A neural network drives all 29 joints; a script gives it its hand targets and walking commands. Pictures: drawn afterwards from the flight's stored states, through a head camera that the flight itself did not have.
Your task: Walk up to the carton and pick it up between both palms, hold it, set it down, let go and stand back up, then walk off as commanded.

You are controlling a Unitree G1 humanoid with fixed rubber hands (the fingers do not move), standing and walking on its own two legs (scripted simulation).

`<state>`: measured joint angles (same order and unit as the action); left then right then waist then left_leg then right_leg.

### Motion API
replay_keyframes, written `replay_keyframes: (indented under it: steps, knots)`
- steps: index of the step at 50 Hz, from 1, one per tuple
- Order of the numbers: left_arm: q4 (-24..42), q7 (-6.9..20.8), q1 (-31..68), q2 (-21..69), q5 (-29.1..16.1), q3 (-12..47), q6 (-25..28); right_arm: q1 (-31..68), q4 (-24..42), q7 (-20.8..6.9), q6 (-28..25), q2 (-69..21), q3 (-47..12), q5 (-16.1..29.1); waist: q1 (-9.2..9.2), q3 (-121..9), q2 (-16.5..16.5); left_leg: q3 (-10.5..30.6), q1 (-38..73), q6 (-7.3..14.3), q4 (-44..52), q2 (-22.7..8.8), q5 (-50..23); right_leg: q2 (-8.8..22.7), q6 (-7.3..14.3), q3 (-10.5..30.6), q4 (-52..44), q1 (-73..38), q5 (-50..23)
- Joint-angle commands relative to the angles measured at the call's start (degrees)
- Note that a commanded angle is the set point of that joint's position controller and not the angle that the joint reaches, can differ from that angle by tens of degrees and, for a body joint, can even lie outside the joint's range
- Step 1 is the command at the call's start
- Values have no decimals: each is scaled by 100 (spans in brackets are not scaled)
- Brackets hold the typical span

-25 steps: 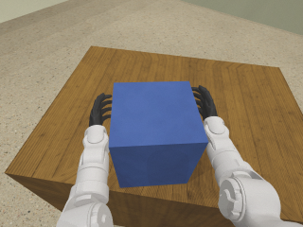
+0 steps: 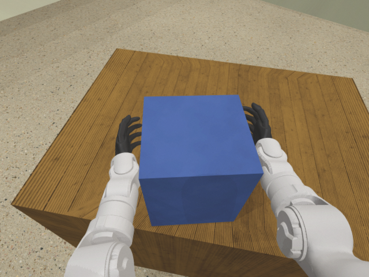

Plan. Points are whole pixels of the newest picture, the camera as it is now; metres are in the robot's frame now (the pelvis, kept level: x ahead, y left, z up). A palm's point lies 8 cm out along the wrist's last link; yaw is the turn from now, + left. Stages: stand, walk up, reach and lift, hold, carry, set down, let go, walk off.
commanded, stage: set down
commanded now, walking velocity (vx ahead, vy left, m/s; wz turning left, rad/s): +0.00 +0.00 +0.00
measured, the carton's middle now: (192, 164) +0.38 +0.05 +0.01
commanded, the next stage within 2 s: none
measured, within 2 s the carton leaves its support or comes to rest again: neither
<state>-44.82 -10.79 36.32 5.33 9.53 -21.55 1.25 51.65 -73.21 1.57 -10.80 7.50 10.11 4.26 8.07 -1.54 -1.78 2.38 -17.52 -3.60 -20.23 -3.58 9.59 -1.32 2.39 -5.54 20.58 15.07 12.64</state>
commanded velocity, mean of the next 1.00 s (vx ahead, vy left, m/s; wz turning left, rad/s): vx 0.00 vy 0.00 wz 0.00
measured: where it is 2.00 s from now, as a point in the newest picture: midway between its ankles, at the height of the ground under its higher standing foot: outside the picture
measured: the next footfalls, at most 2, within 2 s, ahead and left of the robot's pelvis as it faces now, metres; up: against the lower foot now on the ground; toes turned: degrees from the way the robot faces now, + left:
none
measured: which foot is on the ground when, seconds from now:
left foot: down 0.00-1.00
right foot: down 0.00-1.00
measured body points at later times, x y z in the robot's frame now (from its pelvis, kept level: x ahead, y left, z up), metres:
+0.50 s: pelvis -0.01 +0.00 +0.00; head +0.04 +0.01 +0.45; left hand +0.36 +0.21 +0.03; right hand +0.44 -0.14 +0.04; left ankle +0.00 +0.16 -0.74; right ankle -0.03 -0.08 -0.74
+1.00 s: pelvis -0.03 +0.00 +0.00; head +0.00 +0.01 +0.45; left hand +0.29 +0.22 +0.02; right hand +0.36 -0.18 +0.02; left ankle +0.00 +0.16 -0.74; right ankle -0.03 -0.08 -0.74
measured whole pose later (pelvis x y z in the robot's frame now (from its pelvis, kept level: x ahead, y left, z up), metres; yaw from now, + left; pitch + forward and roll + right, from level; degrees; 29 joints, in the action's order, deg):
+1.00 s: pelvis -0.03 +0.00 +0.00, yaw +0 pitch +7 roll -1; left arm -38.4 -11.1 21.2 3.6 3.2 -12.2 7.2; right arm 30.0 -63.2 -6.0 -18.3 19.1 -3.5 18.1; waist 8.7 -4.3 -0.6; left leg 2.4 -21.8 -3.6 -22.1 -4.2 7.7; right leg -1.9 2.4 -5.5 20.6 18.5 9.6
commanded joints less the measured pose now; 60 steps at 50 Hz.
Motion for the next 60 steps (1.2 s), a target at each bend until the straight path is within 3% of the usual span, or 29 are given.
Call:
replay_keyframes:
  steps: [1,8,13,16,18,19,20,21,24,27,32,33,38,40,41,42,44,45,46,47,52,54,55,57,60]
  knots:
    - [-71,-135,2148,-569,-345,837,474,2594,531,108,-312,691,-1177,616,481,-3162,-36,-798,-559,-66,-670,352,-2769,-236,-144,524,193,-957,-2513]
    - [329,-164,2028,-658,-344,791,811,2617,232,9,-658,1097,-1237,745,456,-4037,347,-772,-107,-246,-916,324,-3674,-368,-14,436,268,-741,-2923]
    - [121,-108,1621,-589,-320,835,790,2432,-82,-108,-744,1253,-1507,970,494,-3652,372,-761,-107,-257,-854,304,-3597,-404,46,453,165,-798,-2670]
    - [394,-63,1159,-545,-389,945,780,2056,-22,-161,-893,1378,-1631,1138,364,-3574,335,-667,12,-264,-880,293,-3845,-406,29,451,190,-975,-3080]
    - [278,-20,971,-566,-394,910,786,1948,-41,-206,-953,1451,-1691,1185,356,-3377,273,-625,-138,-236,-806,288,-3610,-397,6,489,212,-1035,-3034]
    - [257,-7,921,-636,-438,911,813,1965,148,-221,-980,1436,-1808,1243,467,-3372,191,-646,-231,-216,-795,300,-3534,-380,-21,517,229,-1138,-3031]
    - [439,13,689,-571,-419,948,802,1752,190,-250,-1020,1473,-1874,1338,384,-3272,203,-628,-298,-198,-728,296,-3478,-352,-42,522,264,-1344,-3238]
    - [217,21,773,-699,-419,842,807,1875,193,-270,-1010,1494,-1945,1373,504,-3135,131,-656,-497,-168,-683,319,-3234,-332,-64,562,276,-1370,-3061]
    - [532,81,536,-753,-542,932,916,1587,510,-331,-1094,1556,-2024,1500,358,-3187,16,-625,-583,-100,-637,325,-3049,-274,-159,580,385,-1549,-3260]
    - [755,86,553,-926,-698,970,1061,1565,1066,-390,-1180,1622,-2104,1609,400,-3451,-149,-643,-642,-57,-645,354,-2946,-257,-215,626,458,-1644,-3174]
    - [1280,18,418,-986,-816,1072,1139,1099,1400,-530,-1086,1798,-2128,1694,347,-3207,-206,-641,-682,54,-541,336,-2324,-196,-223,683,438,-1462,-2282]
    - [1491,21,142,-939,-847,1180,1135,789,1472,-551,-1115,1830,-2116,1719,207,-3248,-148,-632,-541,41,-572,334,-2422,-204,-218,670,439,-1511,-2460]
    - [1666,-77,34,-924,-835,1288,1014,424,1384,-676,-950,2025,-1945,1692,112,-2675,-131,-594,-256,60,-412,303,-1713,-220,-125,615,217,-1016,-1209]
    - [1973,-99,-242,-843,-861,1389,946,154,1591,-733,-984,2063,-1894,1727,29,-2746,-116,-526,20,35,-435,297,-1842,-243,-102,598,227,-1012,-1280]
    - [1852,-97,-41,-877,-890,1378,932,314,1576,-734,-976,2031,-1899,1680,90,-2658,-149,-568,-79,55,-430,323,-1624,-211,-102,609,196,-898,-1029]
    - [1873,-96,-237,-846,-867,1458,870,54,1510,-761,-929,2071,-1884,1701,7,-2498,-179,-527,19,71,-392,317,-1513,-210,-96,617,138,-901,-950]
    - [1764,-91,-386,-860,-851,1385,757,-32,1665,-804,-896,2088,-1844,1647,37,-2283,-332,-527,13,116,-267,329,-1235,-204,-87,608,51,-870,-666]
    - [1958,-70,-764,-785,-843,1494,688,-399,1761,-814,-901,2137,-1813,1654,-104,-2251,-306,-472,176,121,-267,323,-1359,-210,-88,612,24,-1023,-880]
    - [1802,-79,-374,-865,-842,1399,678,-64,1793,-825,-891,2107,-1819,1642,48,-2266,-331,-539,-5,144,-226,359,-1110,-171,-95,654,-13,-876,-534]
    - [1913,-82,-639,-783,-836,1430,645,-283,1880,-850,-899,2138,-1801,1628,-28,-2232,-372,-503,137,133,-198,352,-1205,-200,-101,598,-23,-934,-642]
    - [2248,-115,-634,-805,-884,1471,638,-378,2235,-886,-959,2147,-1699,1569,-42,-2261,-387,-555,124,175,-205,382,-1055,-162,-119,619,-23,-946,-560]
    - [2501,-94,-911,-784,-903,1543,667,-645,2445,-906,-1047,2164,-1668,1617,-157,-2430,-450,-541,289,177,-258,387,-1334,-160,-144,615,-16,-1118,-945]
    - [2542,-98,-827,-844,-899,1487,684,-615,2496,-904,-1057,2157,-1684,1618,-101,-2502,-458,-555,250,176,-263,406,-1296,-157,-144,620,7,-1111,-909]
    - [2525,-72,-1170,-737,-881,1594,666,-967,2394,-927,-1074,2258,-1663,1632,-234,-2355,-455,-523,396,186,-259,397,-1457,-174,-117,608,-20,-1164,-1136]
    - [2891,-52,-1572,-714,-831,1624,644,-1410,2518,-962,-1140,2297,-1626,1662,-267,-2463,-431,-494,670,163,-236,397,-1746,-191,-100,578,-92,-1270,-1401]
